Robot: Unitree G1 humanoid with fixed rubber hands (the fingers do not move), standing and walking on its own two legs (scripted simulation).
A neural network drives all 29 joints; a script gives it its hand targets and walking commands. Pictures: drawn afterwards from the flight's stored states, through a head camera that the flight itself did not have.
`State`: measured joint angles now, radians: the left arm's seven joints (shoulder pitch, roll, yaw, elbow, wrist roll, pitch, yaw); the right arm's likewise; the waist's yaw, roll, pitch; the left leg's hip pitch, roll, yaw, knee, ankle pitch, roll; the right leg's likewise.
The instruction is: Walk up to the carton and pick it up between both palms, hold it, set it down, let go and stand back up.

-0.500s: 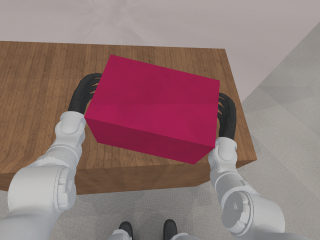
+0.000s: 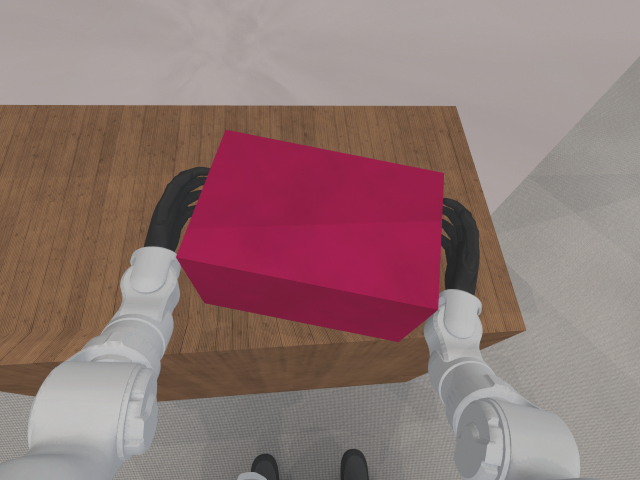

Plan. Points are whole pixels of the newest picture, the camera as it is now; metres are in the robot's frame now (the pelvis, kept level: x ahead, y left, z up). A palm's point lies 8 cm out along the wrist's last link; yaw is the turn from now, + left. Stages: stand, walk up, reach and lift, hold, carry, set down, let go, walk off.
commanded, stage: reach and lift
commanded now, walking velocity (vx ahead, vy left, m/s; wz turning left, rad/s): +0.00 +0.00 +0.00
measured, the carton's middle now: (316, 242) +0.42 -0.01 -0.03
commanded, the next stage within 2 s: none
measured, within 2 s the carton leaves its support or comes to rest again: leaves its support in 0.48 s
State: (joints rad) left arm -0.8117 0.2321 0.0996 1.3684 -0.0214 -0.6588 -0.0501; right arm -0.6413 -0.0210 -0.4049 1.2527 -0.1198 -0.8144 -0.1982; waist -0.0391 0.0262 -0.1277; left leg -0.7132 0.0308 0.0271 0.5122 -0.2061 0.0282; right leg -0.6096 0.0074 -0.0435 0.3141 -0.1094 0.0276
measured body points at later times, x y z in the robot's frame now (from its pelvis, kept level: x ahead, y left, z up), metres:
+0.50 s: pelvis +0.01 +0.00 +0.00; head +0.09 +0.01 +0.44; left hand +0.41 +0.18 +0.00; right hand +0.37 -0.19 +0.00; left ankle +0.00 +0.09 -0.73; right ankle +0.00 -0.15 -0.73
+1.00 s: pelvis +0.00 -0.01 +0.02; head -0.03 +0.00 +0.47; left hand +0.39 +0.18 +0.14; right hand +0.38 -0.20 +0.13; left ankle +0.00 +0.09 -0.73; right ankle +0.00 -0.15 -0.73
